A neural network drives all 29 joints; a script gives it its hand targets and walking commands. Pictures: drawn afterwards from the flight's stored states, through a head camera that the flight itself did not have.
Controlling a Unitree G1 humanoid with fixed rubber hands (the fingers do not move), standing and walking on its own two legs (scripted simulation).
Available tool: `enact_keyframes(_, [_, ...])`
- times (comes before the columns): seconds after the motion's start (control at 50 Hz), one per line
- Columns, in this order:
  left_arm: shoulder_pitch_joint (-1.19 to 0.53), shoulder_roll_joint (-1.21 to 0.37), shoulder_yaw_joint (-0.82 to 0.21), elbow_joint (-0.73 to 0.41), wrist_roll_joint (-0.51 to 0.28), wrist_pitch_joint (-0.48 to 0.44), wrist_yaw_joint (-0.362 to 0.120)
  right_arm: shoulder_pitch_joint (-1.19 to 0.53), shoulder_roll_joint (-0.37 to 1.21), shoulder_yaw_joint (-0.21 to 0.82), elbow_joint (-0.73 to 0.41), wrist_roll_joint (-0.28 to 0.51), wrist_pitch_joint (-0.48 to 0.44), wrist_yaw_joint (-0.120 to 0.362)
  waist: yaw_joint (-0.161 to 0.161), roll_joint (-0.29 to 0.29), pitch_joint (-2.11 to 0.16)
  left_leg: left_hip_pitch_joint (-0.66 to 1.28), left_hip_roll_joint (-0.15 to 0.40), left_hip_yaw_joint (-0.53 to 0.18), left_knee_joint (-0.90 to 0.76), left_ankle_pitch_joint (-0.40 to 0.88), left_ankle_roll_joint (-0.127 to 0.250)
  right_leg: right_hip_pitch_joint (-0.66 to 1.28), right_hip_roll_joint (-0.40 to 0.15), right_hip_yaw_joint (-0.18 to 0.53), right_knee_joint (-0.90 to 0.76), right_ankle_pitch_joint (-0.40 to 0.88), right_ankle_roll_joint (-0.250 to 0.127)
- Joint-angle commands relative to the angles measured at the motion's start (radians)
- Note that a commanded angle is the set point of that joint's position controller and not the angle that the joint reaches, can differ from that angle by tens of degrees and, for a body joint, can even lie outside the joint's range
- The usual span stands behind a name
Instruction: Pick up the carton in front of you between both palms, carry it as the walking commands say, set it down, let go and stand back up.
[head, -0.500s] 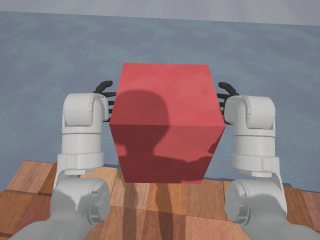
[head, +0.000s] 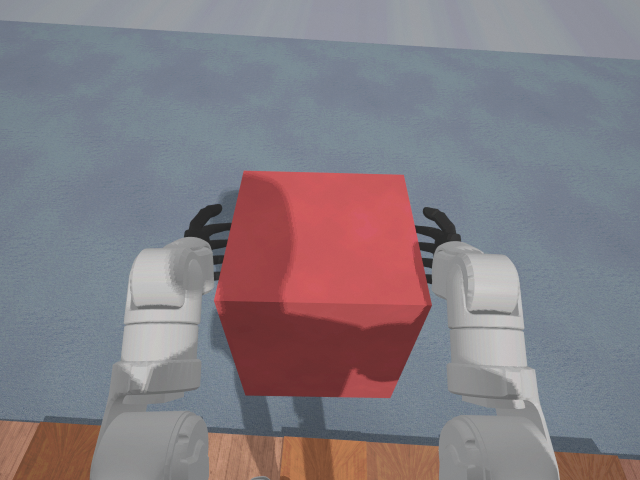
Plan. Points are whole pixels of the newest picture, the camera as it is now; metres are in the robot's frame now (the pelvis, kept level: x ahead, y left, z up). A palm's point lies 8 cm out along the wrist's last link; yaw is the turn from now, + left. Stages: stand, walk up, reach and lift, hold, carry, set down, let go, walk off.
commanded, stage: carry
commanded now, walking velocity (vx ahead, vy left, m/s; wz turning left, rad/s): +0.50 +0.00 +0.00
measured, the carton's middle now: (320, 290) +0.36 +0.00 +0.02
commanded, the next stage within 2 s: none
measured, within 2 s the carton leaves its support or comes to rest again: neither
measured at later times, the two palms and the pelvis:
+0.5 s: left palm (254, 119) +0.64 +0.11 +0.10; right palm (428, 122) +0.66 -0.19 +0.09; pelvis +0.31 -0.05 -0.01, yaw +2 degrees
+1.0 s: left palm (252, 42) +0.96 +0.14 +0.09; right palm (385, 43) +0.97 -0.16 +0.09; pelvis +0.61 -0.02 -0.04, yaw +2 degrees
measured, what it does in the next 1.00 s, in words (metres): goes down: right foot, then left foot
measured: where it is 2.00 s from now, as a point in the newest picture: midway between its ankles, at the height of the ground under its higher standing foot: (317, 287)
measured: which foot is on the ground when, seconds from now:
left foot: down 0.00-0.46, up 0.48-0.88, down 0.90-1.00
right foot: up 0.00-0.38, down 0.40-0.90, up 0.92-1.00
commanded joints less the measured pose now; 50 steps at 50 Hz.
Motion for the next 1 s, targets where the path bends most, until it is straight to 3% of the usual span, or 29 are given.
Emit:
enact_keyframes(0.0, [-0.777,-1.147,-0.680,-0.170,-0.417,-0.027,-0.226,-0.731,1.125,0.679,-0.171,0.488,-0.024,0.260,-0.031,0.049,-0.504,0.663,0.327,-0.491,-0.175,0.212,0.125,-0.393,-0.070,0.053,0.049,0.057,0.000])
enact_keyframes(0.02, [-0.762,-1.141,-0.674,-0.178,-0.408,-0.029,-0.216,-0.760,1.136,0.695,-0.199,0.513,-0.026,0.261,-0.021,0.042,-0.500,0.602,0.312,-0.453,-0.191,0.167,0.109,-0.350,-0.078,0.046,0.008,0.074,0.005])
enact_keyframes(0.06, [-0.718,-1.125,-0.674,-0.192,-0.390,-0.031,-0.197,-0.767,1.128,0.708,-0.233,0.537,-0.027,0.263,-0.015,0.082,-0.496,0.551,0.295,-0.394,-0.210,0.160,0.109,-0.328,-0.082,0.021,-0.089,0.080,0.018])
enact_keyframes(0.14, [-0.691,-1.080,-0.682,-0.214,-0.359,-0.025,-0.174,-0.729,1.082,0.708,-0.248,0.539,-0.017,0.266,-0.038,0.112,-0.454,0.562,0.277,-0.317,-0.223,0.293,0.113,-0.368,-0.095,-0.019,-0.311,0.198,0.036])
enact_keyframes(0.24, [-0.641,-1.027,-0.670,-0.156,-0.334,0.003,-0.180,-0.644,1.027,0.673,-0.151,0.496,0.005,0.272,-0.045,0.133,-0.396,0.586,0.212,-0.189,-0.180,0.463,0.052,-0.300,-0.055,-0.084,-0.544,0.437,0.020])
enact_keyframes(0.26, [-0.640,-1.024,-0.665,-0.135,-0.334,0.007,-0.186,-0.633,1.024,0.663,-0.122,0.486,0.007,0.274,-0.053,0.140,-0.384,0.635,0.204,-0.189,-0.153,0.457,0.048,-0.327,-0.061,-0.067,-0.582,0.512,0.010])
enact_keyframes(0.3, [-0.640,-1.025,-0.648,-0.090,-0.335,0.014,-0.200,-0.618,1.020,0.643,-0.071,0.465,0.007,0.275,-0.057,0.145,-0.353,0.680,0.210,-0.191,-0.118,0.464,0.039,-0.337,-0.057,-0.069,-0.665,0.530,-0.003])
enact_keyframes(0.36, [-0.640,-1.036,-0.607,-0.018,-0.337,0.015,-0.220,-0.636,1.034,0.619,-0.020,0.454,0.000,0.274,-0.031,0.123,-0.327,0.602,0.204,-0.156,-0.025,0.484,-0.005,-0.129,-0.048,-0.087,-0.796,0.568,-0.025])
enact_keyframes(0.38, [-0.617,-1.038,-0.590,0.013,-0.334,0.012,-0.224,-0.647,1.041,0.614,-0.005,0.456,-0.002,0.274,0.012,0.090,-0.351,0.535,0.184,-0.111,0.091,0.513,-0.031,0.034,-0.023,-0.128,-0.832,0.570,-0.025])
enact_keyframes(0.4, [-0.617,-1.035,-0.570,0.034,-0.328,0.006,-0.229,-0.655,1.053,0.611,0.012,0.454,-0.003,0.273,0.043,0.029,-0.407,0.415,0.125,-0.052,0.222,0.425,-0.052,0.231,-0.006,-0.145,-0.817,0.507,-0.024])
enact_keyframes(0.42, [-0.620,-1.020,-0.553,0.045,-0.314,-0.007,-0.232,-0.702,1.081,0.614,0.003,0.454,-0.004,0.273,0.075,-0.156,-0.510,0.065,0.055,-0.057,0.492,0.156,-0.107,0.575,-0.221,0.197,-0.709,0.566,-0.152])
enact_keyframes(0.44, [-0.612,-1.047,-0.550,0.056,-0.329,-0.017,-0.235,-0.727,1.091,0.616,-0.004,0.465,-0.005,0.275,0.116,-0.323,-0.522,-0.159,-0.051,-0.076,0.722,-0.332,-0.125,0.656,-0.352,0.477,-0.772,0.653,-0.228])
enact_keyframes(0.46, [-0.631,-1.075,-0.559,0.026,-0.345,-0.022,-0.237,-0.747,1.119,0.632,-0.015,0.481,-0.011,0.274,0.099,-0.254,-0.500,-0.221,-0.016,-0.147,0.786,-0.380,-0.100,0.633,-0.350,0.475,-0.771,0.651,-0.231])
enact_keyframes(0.48, [-0.691,-1.113,-0.590,-0.033,-0.378,-0.030,-0.240,-0.751,1.137,0.629,-0.030,0.487,-0.020,0.270,0.101,-0.122,-0.480,-0.230,0.028,-0.175,0.756,-0.340,-0.092,0.559,-0.340,0.430,-0.787,0.581,-0.210])
enact_keyframes(0.5, [-0.765,-1.142,-0.616,-0.099,-0.412,-0.040,-0.242,-0.756,1.155,0.622,-0.052,0.484,-0.027,0.262,0.094,-0.057,-0.446,-0.228,0.053,-0.174,0.684,-0.291,-0.089,0.486,-0.322,0.388,-0.807,0.572,-0.183])
enact_keyframes(0.52, [-0.808,-1.160,-0.637,-0.147,-0.442,-0.043,-0.243,-0.745,1.157,0.619,-0.066,0.478,-0.033,0.251,0.073,-0.038,-0.428,-0.190,0.070,-0.177,0.607,-0.251,-0.091,0.411,-0.290,0.328,-0.838,0.549,-0.148])
enact_keyframes(0.54, [-0.830,-1.169,-0.659,-0.181,-0.464,-0.048,-0.241,-0.722,1.161,0.616,-0.085,0.469,-0.035,0.239,0.067,-0.090,-0.447,-0.156,0.067,-0.163,0.531,-0.240,-0.096,0.385,-0.288,0.303,-0.851,0.511,-0.152])
enact_keyframes(0.58, [-0.797,-1.185,-0.679,-0.207,-0.482,-0.049,-0.240,-0.674,1.148,0.625,-0.117,0.445,-0.038,0.217,0.074,-0.117,-0.460,-0.132,0.058,-0.131,0.449,-0.233,-0.100,0.363,-0.275,0.252,-0.855,0.509,-0.168])
enact_keyframes(0.66, [-0.739,-1.164,-0.714,-0.220,-0.487,-0.045,-0.246,-0.612,1.093,0.640,-0.153,0.401,-0.040,0.197,0.102,-0.087,-0.449,-0.277,0.084,-0.129,0.327,-0.068,-0.108,0.461,-0.282,0.241,-0.831,0.618,-0.201])
enact_keyframes(0.78, [-0.728,-1.085,-0.736,-0.219,-0.486,-0.024,-0.243,-0.611,0.973,0.638,-0.184,0.374,-0.013,0.192,0.133,-0.071,-0.378,-0.205,0.032,-0.068,0.040,0.200,-0.075,0.462,-0.194,0.122,-0.782,0.784,-0.150])
enact_keyframes(0.82, [-0.707,-1.065,-0.723,-0.175,-0.476,-0.014,-0.243,-0.594,0.939,0.617,-0.150,0.360,0.005,0.201,0.121,-0.073,-0.363,-0.058,0.012,-0.042,-0.088,0.275,-0.049,0.411,-0.169,0.076,-0.748,0.802,-0.118])
enact_keyframes(0.84, [-0.699,-1.060,-0.715,-0.147,-0.472,-0.010,-0.243,-0.587,0.925,0.603,-0.124,0.355,0.013,0.206,0.097,-0.081,-0.373,0.063,-0.002,-0.018,-0.133,0.296,-0.037,0.372,-0.157,0.041,-0.687,0.864,-0.096])
enact_keyframes(0.86, [-0.697,-1.057,-0.706,-0.118,-0.471,-0.005,-0.244,-0.568,0.915,0.587,-0.090,0.350,0.018,0.211,0.051,-0.058,-0.407,0.249,-0.024,0.022,-0.184,0.336,-0.032,0.310,-0.126,-0.019,-0.575,0.905,-0.063])
enact_keyframes(0.88, [-0.707,-1.055,-0.695,-0.093,-0.467,-0.002,-0.244,-0.560,0.903,0.566,-0.063,0.344,0.022,0.217,0.003,-0.023,-0.454,0.464,0.023,-0.016,-0.163,0.373,-0.026,0.178,-0.086,-0.056,-0.420,0.759,-0.035])
enact_keyframes(0.9, [-0.715,-1.062,-0.686,-0.069,-0.457,0.004,-0.246,-0.558,0.886,0.544,-0.028,0.339,0.025,0.222,-0.006,0.142,-0.520,0.741,0.288,-0.317,-0.012,0.729,0.013,-0.095,-0.028,-0.051,-0.206,0.114,0.003])
enact_keyframes(0.92, [-0.718,-1.076,-0.663,-0.018,-0.456,0.016,-0.244,-0.553,0.863,0.516,0.014,0.331,0.025,0.222,-0.041,0.291,-0.600,0.955,0.434,-0.596,-0.012,0.632,0.194,-0.367,0.049,0.017,0.095,-0.159,0.031])
enact_keyframes(0.94, [-0.711,-1.086,-0.647,-0.016,-0.448,0.018,-0.241,-0.540,0.897,0.521,0.030,0.346,0.020,0.226,-0.061,0.270,-0.616,0.921,0.433,-0.697,-0.092,0.263,0.238,-0.481,0.015,0.059,0.211,-0.114,0.009])
enact_keyframes(0.96, [-0.748,-1.100,-0.634,-0.031,-0.443,0.015,-0.237,-0.584,0.967,0.543,-0.004,0.376,0.015,0.235,-0.054,0.180,-0.570,0.824,0.383,-0.664,-0.134,0.105,0.199,-0.500,-0.030,0.072,0.200,-0.043,-0.003])
enact_keyframes(0.98, [-0.778,-1.123,-0.626,-0.056,-0.441,0.009,-0.232,-0.668,1.023,0.570,-0.060,0.418,0.010,0.244,-0.035,0.082,-0.518,0.713,0.352,-0.600,-0.161,0.104,0.157,-0.480,-0.056,0.063,0.144,0.016,0.001])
